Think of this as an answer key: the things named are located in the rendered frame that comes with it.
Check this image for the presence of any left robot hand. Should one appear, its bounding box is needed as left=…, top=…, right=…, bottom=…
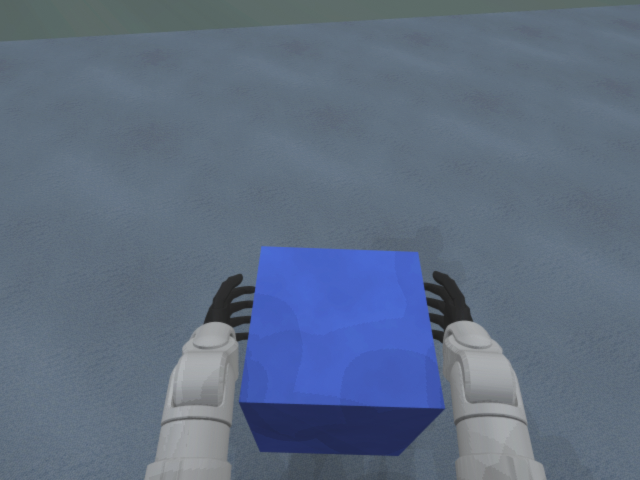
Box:
left=203, top=274, right=255, bottom=342

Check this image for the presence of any carton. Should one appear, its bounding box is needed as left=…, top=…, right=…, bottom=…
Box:
left=239, top=246, right=445, bottom=456

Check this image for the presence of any right robot forearm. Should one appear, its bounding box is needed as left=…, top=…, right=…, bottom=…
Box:
left=442, top=321, right=547, bottom=480

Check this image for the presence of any right robot hand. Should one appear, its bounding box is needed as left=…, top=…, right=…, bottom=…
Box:
left=423, top=271, right=473, bottom=344

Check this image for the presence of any left robot forearm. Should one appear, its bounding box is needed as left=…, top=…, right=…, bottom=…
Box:
left=144, top=322, right=238, bottom=480

